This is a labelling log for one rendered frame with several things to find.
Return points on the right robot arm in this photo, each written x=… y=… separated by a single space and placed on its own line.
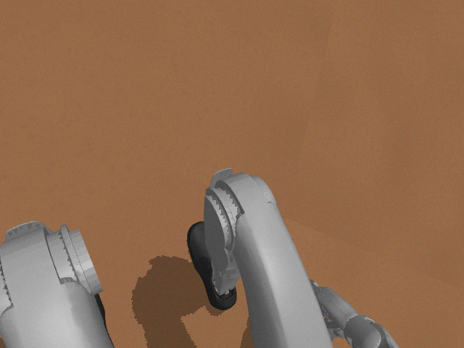
x=362 y=332

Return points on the right robot foot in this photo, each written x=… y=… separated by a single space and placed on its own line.
x=202 y=264

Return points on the left robot foot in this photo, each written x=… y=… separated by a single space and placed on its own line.
x=101 y=308

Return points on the right robot hand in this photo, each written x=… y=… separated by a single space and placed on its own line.
x=335 y=309

